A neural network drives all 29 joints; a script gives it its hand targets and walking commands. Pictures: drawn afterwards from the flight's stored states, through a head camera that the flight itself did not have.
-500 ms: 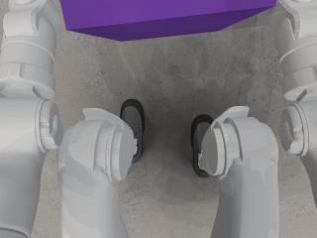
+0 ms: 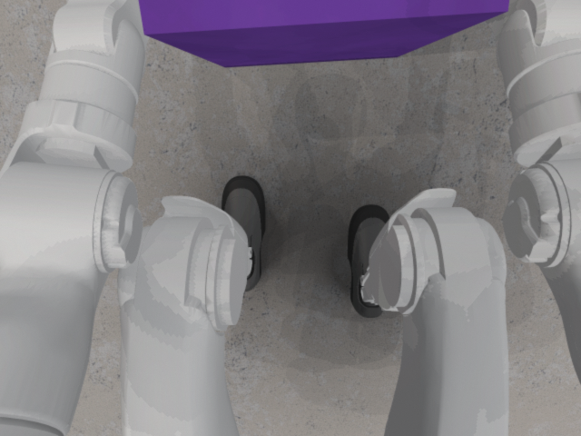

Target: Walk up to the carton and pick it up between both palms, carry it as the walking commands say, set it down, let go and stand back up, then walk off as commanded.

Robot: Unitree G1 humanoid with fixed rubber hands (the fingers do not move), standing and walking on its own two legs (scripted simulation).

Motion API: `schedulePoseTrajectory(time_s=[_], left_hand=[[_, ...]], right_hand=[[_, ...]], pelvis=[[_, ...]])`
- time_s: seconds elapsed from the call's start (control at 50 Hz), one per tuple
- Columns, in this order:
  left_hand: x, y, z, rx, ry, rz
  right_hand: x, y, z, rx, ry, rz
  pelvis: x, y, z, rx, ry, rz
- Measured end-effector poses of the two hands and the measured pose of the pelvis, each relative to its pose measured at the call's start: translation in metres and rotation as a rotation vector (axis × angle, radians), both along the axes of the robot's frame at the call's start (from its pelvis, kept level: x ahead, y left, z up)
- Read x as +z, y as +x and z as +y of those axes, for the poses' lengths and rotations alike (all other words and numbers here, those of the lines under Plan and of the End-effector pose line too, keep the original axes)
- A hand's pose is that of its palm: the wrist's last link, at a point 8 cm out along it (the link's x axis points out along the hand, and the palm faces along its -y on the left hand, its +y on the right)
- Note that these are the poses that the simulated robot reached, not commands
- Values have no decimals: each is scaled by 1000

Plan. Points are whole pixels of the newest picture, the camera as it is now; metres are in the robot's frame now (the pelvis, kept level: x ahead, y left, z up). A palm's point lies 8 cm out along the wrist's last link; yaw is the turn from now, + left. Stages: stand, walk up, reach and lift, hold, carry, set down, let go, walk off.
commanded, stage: reach and lift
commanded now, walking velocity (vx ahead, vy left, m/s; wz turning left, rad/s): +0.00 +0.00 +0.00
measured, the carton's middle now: out of the picture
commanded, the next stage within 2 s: none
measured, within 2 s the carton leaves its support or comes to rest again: leaves its support in 0.84 s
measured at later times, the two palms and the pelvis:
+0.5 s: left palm out of the picture +0.55 +0.18 -0.17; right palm out of the picture +0.57 -0.17 -0.17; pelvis +0.00 +0.00 -0.01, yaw -1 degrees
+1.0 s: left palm out of the picture +0.55 +0.19 -0.14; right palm out of the picture +0.56 -0.16 -0.15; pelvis +0.00 +0.00 +0.00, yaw -1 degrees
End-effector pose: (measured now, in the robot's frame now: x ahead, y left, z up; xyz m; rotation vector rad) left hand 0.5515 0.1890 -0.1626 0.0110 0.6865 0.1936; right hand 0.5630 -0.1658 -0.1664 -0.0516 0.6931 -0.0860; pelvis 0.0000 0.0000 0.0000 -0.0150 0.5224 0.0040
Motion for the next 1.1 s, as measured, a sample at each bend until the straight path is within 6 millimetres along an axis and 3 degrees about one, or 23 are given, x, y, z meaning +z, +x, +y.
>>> schedulePoseTrajectory(time_s=[0.36,0.72,0.86,1.1], left_hand=[[-4,-2,-5,6,-8,20],[-2,3,-5,-17,6,38],[6,7,-4,-10,2,43],[32,-1,0,9,-21,18]], right_hand=[[-1,2,-1,27,4,10],[-1,4,0,25,22,24],[1,3,1,41,0,32],[39,6,6,30,3,12]], pelvis=[[2,3,-2,-7,9,3],[-18,-4,-2,-19,4,-27],[-11,-1,-4,-20,12,-18],[13,0,-3,-21,1,-34]])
